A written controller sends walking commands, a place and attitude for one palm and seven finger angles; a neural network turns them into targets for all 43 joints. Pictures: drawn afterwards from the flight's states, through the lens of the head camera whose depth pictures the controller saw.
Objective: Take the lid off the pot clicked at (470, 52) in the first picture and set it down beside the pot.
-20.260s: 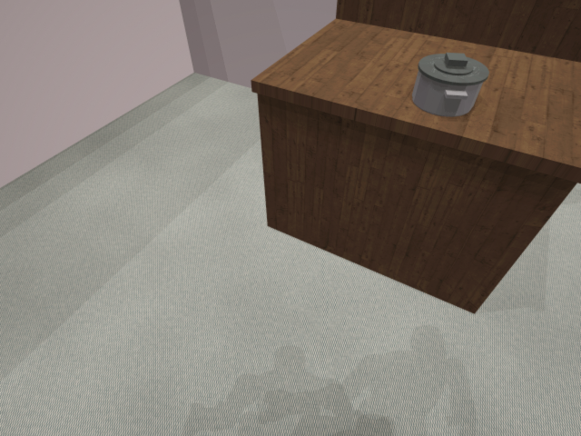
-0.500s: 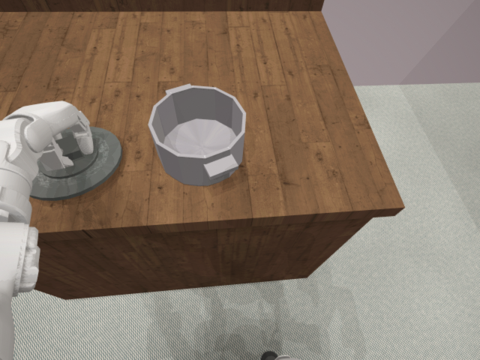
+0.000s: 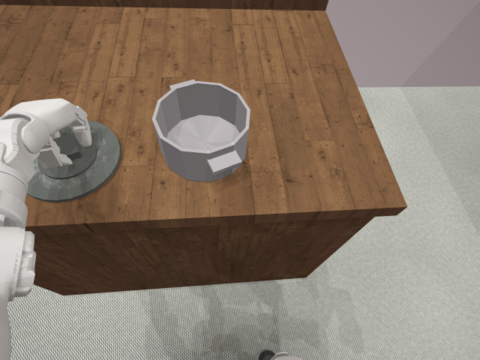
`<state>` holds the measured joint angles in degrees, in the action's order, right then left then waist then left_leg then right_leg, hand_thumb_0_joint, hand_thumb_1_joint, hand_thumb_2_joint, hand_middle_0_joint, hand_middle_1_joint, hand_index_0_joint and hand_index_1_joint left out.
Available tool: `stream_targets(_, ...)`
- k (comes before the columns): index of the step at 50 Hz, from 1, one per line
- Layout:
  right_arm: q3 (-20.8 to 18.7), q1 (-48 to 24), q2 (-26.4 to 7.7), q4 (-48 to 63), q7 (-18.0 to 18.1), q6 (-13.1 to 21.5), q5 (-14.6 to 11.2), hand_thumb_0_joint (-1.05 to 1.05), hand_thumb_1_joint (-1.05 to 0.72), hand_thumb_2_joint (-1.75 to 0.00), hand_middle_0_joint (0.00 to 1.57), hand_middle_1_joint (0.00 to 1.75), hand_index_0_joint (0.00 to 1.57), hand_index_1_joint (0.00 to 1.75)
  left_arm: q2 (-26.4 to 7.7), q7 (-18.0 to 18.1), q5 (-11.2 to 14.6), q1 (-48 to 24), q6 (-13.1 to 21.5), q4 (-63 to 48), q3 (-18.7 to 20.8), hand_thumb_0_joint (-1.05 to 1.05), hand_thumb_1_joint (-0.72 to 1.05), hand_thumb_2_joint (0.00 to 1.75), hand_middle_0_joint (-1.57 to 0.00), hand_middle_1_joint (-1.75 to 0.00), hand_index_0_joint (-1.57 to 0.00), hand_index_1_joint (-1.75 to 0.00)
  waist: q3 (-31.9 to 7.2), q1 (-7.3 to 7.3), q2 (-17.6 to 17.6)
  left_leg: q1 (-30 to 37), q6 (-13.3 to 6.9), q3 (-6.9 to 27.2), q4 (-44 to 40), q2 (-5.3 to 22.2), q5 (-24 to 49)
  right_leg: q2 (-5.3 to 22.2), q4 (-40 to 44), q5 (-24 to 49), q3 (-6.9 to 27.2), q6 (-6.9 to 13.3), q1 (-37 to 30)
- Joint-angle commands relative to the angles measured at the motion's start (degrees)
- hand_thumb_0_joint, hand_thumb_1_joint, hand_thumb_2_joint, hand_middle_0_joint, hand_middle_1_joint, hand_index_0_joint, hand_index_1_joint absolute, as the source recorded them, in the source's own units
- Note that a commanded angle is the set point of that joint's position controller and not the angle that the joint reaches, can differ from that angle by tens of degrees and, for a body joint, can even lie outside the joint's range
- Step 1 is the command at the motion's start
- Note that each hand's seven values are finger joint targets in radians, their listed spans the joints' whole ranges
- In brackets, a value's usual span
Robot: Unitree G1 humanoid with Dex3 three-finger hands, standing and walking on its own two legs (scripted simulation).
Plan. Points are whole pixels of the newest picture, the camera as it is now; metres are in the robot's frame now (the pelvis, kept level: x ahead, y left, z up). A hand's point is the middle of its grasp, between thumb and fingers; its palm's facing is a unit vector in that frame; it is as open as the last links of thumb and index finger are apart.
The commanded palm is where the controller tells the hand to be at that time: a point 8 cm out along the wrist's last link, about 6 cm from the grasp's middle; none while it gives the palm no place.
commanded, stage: open the fingers wide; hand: left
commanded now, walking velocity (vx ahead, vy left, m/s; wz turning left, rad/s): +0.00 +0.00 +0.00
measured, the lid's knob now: (63, 149) +0.48 +0.30 +0.02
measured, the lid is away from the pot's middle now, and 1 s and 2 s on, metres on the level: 0.25 0.25 0.25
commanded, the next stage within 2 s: raise the empty hand in 0.58 s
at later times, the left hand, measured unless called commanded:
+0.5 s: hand (60, 142) +0.47 +0.29 +0.05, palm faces -0.46 -0.09 -0.88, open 10.8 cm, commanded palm +0.49 +0.28 +0.11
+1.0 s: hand (49, 130) +0.47 +0.29 +0.09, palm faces -0.42 -0.09 -0.90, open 11.0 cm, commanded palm +0.49 +0.27 +0.15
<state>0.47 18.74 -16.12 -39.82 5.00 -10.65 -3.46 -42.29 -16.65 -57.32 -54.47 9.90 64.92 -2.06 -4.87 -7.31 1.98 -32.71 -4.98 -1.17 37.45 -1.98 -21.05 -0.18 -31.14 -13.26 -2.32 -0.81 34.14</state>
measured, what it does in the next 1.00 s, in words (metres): stands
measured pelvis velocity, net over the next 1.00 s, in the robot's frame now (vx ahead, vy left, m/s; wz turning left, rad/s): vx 0.00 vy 0.00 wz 0.01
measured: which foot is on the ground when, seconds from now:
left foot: down 0.00-1.00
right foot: down 0.00-1.00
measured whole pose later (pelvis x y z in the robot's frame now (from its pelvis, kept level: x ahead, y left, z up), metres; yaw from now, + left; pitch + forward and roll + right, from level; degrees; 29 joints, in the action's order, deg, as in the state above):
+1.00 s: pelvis +0.00 +0.00 +0.00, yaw +0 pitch +15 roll -3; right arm 0.2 18.7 -15.9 -39.9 3.5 -12.0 -3.7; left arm -41.1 -17.1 -56.2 -56.2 7.4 63.3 -3.4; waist -5.1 -6.4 2.8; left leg -29.3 -5.2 -0.9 34.8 -2.4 -20.3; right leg 0.1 -28.6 -12.6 -2.4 -1.0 30.7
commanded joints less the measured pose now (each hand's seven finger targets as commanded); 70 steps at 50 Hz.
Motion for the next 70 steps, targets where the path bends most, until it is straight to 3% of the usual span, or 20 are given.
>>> stream_targets(1, -3.1, 8.2, -10.5, 1.7, 0.7, 0.2, 0.1, 0.0, -0.9, -0.9, 0.2, 0.3, 0.2, 0.3, -15.6, 2.2, 1.5, -26.0, -0.5, -8.2, 2.9, 0.0, 0.22, 0.7, -0.45, -0.96, -0.52, -0.99, -21.5, -1.22, 4.4, 17.7, 1.9, 3.8, -0.4, 2.2, 34.6, -2.6, 0.3, 13.5, -1.4, 3.6, -4.2)
stream_targets(5, -3.5, 9.1, -10.2, 1.7, 0.7, 0.1, 0.4, 0.0, -0.9, -0.9, 0.2, 0.3, 0.2, 0.3, -16.9, 2.3, 0.7, -30.3, -0.4, -13.0, 3.6, 0.0, 0.16, 0.65, -0.41, -0.95, -0.46, -0.97, -26.7, -0.88, 8.7, 22.1, 2.7, 4.6, -0.1, 2.3, 39.3, -2.6, -0.1, 14.3, -1.4, 3.8, -4.5)
stream_targets(7, -3.3, 9.4, -10.3, 1.9, 0.8, 0.2, 0.4, 0.0, -0.9, -0.9, 0.2, 0.3, 0.2, 0.3, -18.2, 2.2, 0.9, -27.2, -0.1, -10.5, 5.1, 0.0, 0.14, 0.62, -0.39, -0.95, -0.42, -0.96, -26.2, -0.67, 7.1, 21.3, 2.8, 4.6, 0.4, 2.3, 40.7, -2.7, -0.4, 15.3, -1.5, 3.9, -4.5)
stream_targets(9, -3.6, 9.3, -10.0, 1.6, 0.5, -0.1, 0.5, 0.0, -0.9, -0.9, 0.2, 0.3, 0.2, 0.3, -13.3, 2.0, 1.2, -27.6, -0.9, -9.3, 1.4, 0.0, 0.11, 0.6, -0.37, -0.94, -0.39, -0.95, -25.1, -1.5, 6.3, 20.9, 2.5, 4.3, 0.2, 2.3, 39.6, -2.8, 0.0, 14.9, -1.5, 3.6, -3.7)
stream_targets(14, -3.6, 9.3, -9.8, 2.4, 0.2, -0.6, 0.8, 0.0, -0.9, -0.9, 0.2, 0.3, 0.2, 0.3, -18.7, 2.3, 0.5, -27.2, -0.3, -12.5, 5.9, 0.0, 0.04, 0.55, -0.31, -0.92, -0.31, -0.92, -28.1, -0.09, 7.9, 22.0, 2.9, 4.6, 0.0, 2.2, 43.0, -2.8, -0.1, 17.1, -1.1, 3.9, -6.8)
stream_targets(17, -3.4, 9.0, -10.0, 2.4, 0.0, -0.8, 0.6, 0.0, -0.9, -0.9, 0.2, 0.3, 0.2, 0.3, -16.8, 2.6, 1.0, -22.7, -0.5, -8.4, 5.0, 0.0, 0.03, 0.56, -0.32, -0.92, -0.32, -0.92, -24.2, 0.01, 5.3, 18.7, 2.4, 3.7, -0.4, 2.1, 41.1, -2.8, 0.3, 17.4, -1.2, 3.8, -6.9)
stream_targets(28, -3.7, 8.5, -9.8, 2.7, -0.1, -1.1, 0.7, 0.0, -0.9, -0.9, 0.2, 0.3, 0.2, 0.3, -17.5, 2.7, 1.3, -25.6, -0.1, -13.7, 5.3, 0.0, 0.02, 0.58, -0.33, -0.9, -0.33, -0.9, -26.4, 0.12, 7.9, 22.5, 2.6, 4.3, -1.1, 2.3, 42.7, -2.6, 1.0, 17.5, -1.0, 3.8, -7.7)
stream_targets(31, -3.4, 8.0, -10.1, 2.3, -0.3, -1.3, 0.3, 0.0, -0.9, -0.9, 0.2, 0.3, 0.2, 0.3, -14.7, 2.5, 1.7, -24.4, -0.8, -9.7, 2.9, 0.0, 0.02, 0.59, -0.33, -0.9, -0.33, -0.9, -22.0, -0.65, 4.5, 18.9, 2.2, 3.8, -1.4, 2.3, 36.5, -2.6, 1.3, 14.6, -1.2, 3.6, -6.0)
stream_targets(34, -3.8, 8.1, -9.8, 2.2, -0.1, -1.2, 0.5, 0.0, -0.9, -0.9, 0.2, 0.3, 0.2, 0.3, -14.4, 2.6, 1.4, -28.5, -0.5, -14.2, 2.5, 0.0, 0.02, 0.59, -0.33, -0.9, -0.33, -0.9, -25.4, -0.69, 8.1, 23.6, 2.9, 4.8, -1.2, 2.7, 40.5, -2.6, 1.1, 14.9, -1.3, 3.8, -5.2)
stream_targets(37, -3.6, 7.8, -10.0, 2.5, 0.1, -1.0, 0.6, 0.0, -0.9, -0.9, 0.2, 0.3, 0.2, 0.3, -19.4, 3.0, 1.7, -27.8, -0.2, -15.4, 6.7, 0.0, 0.02, 0.59, -0.33, -0.9, -0.33, -0.9, -27.3, 0.3, 7.4, 23.4, 2.7, 4.5, -1.4, 2.4, 42.5, -2.4, 1.1, 17.7, -0.9, 3.9, -8.5)
stream_targets(40, -3.5, 7.1, -9.5, 2.3, -0.4, -0.8, 0.3, 0.0, -0.9, -0.9, 0.2, 0.3, 0.2, 0.3, -13.7, 3.1, 1.7, -26.8, -1.6, -12.1, 2.4, 0.0, 0.02, 0.59, -0.33, -0.9, -0.33, -0.9, -23.5, -0.33, 7.1, 22.5, 2.9, 4.6, -2.0, 2.5, 40.3, -2.5, 1.8, 15.6, -1.5, 3.7, -6.7)
stream_targets(47, -3.4, 6.7, -9.7, 3.0, -0.5, -0.4, 0.1, 0.0, -0.9, -0.9, 0.2, 0.3, 0.2, 0.3, -16.6, 1.7, 2.0, -27.9, -2.4, -12.8, 4.2, 0.0, 0.02, 0.59, -0.33, -0.9, -0.33, -0.9, -24.9, 0.24, 6.3, 23.7, 2.5, 4.8, -2.9, 2.1, 40.9, -2.2, 2.7, 17.3, -1.0, 3.8, -10.0)
stream_targets(51, -3.2, 6.3, -10.1, 2.3, -0.6, -0.3, -0.5, 0.0, -0.9, -0.9, 0.2, 0.3, 0.2, 0.3, -12.1, 0.7, 2.2, -30.9, -3.8, -10.5, -0.4, 0.0, 0.02, 0.59, -0.33, -0.9, -0.33, -0.9, -20.1, -0.8, 4.5, 21.2, 2.1, 4.6, -4.5, 2.2, 33.4, -2.2, 3.4, 13.7, -1.4, 3.7, -7.8)
stream_targets(53, -3.4, 6.4, -9.9, 3.0, -0.4, -0.1, 0.0, 0.0, -0.9, -0.9, 0.2, 0.3, 0.2, 0.3, -17.2, 0.5, 1.6, -34.6, -3.1, -16.7, 3.3, 0.0, 0.02, 0.59, -0.33, -0.9, -0.33, -0.9, -25.7, 0.08, 7.5, 25.4, 2.6, 5.2, -4.4, 2.3, 38.8, -2.1, 3.2, 16.1, -1.0, 3.9, -10.4)
stream_targets(56, -3.1, 6.3, -9.7, 2.9, -0.3, 0.1, -0.2, 0.0, -0.9, -0.9, 0.2, 0.3, 0.2, 0.3, -15.5, 0.2, 1.9, -30.5, -3.7, -11.2, 2.4, 0.0, 0.02, 0.59, -0.33, -0.9, -0.33, -0.9, -22.8, -0.07, 4.2, 22.4, 2.1, 4.4, -4.6, 2.0, 37.0, -2.1, 3.7, 16.7, -1.0, 3.6, -11.5)
stream_targets(58, -3.0, 6.0, -9.9, 3.3, -0.4, 0.1, -0.2, 0.0, -0.9, -0.9, 0.2, 0.3, 0.2, 0.3, -17.0, 0.0, 1.8, -32.0, -3.7, -12.9, 3.0, 0.0, 0.02, 0.59, -0.33, -0.9, -0.33, -0.9, -23.3, 0.2, 4.5, 22.3, 2.1, 4.3, -5.3, 1.8, 37.2, -1.9, 4.0, 17.9, -0.8, 3.7, -13.0)
stream_targets(61, -3.2, 5.8, -9.7, 3.2, -0.6, 0.2, -0.3, 0.0, -0.9, -0.9, 0.2, 0.3, 0.2, 0.3, -14.3, -0.4, 1.9, -32.8, -4.4, -12.6, 1.0, 0.0, 0.02, 0.59, -0.33, -0.9, -0.33, -0.9, -22.5, -0.04, 4.7, 23.7, 2.1, 4.6, -5.8, 2.1, 37.2, -2.0, 4.6, 17.0, -1.0, 3.6, -12.2)
stream_targets(63, -3.5, 5.7, -9.5, 3.8, -0.7, 0.2, 0.1, 0.0, -0.9, -0.9, 0.2, 0.3, 0.2, 0.3, -17.2, -0.5, 1.8, -34.7, -4.0, -17.0, 3.3, 0.0, 0.02, 0.59, -0.33, -0.9, -0.33, -0.9, -26.2, 0.54, 6.8, 26.8, 2.5, 5.1, -5.9, 2.1, 41.6, -1.9, 4.7, 18.9, -0.7, 3.7, -14.0)
stream_targets(67, -3.2, 5.3, -9.6, 3.5, -1.2, 0.3, -0.2, 0.0, -0.9, -0.9, 0.2, 0.3, 0.2, 0.3, -14.6, -1.2, 2.3, -30.4, -5.0, -10.8, 1.7, 0.0, 0.02, 0.59, -0.33, -0.9, -0.33, -0.9, -20.7, 0.57, 4.2, 23.8, 2.2, 4.6, -6.6, 2.0, 39.7, -1.8, 5.6, 18.5, -0.9, 3.7, -13.7)
stream_targets(70, -3.3, 4.6, -9.5, 3.9, -1.3, 0.2, -0.3, 0.0, -0.9, -0.9, 0.2, 0.3, 0.2, 0.3, -14.0, -1.6, 2.1, -36.4, -5.6, -16.5, 0.2, 0.0, 0.02, 0.59, -0.33, -0.9, -0.33, -0.9, -23.1, 0.24, 5.0, 25.7, 2.0, 4.9, -7.6, 2.0, 39.4, -1.7, 6.1, 19.3, -0.7, 3.6, -15.3)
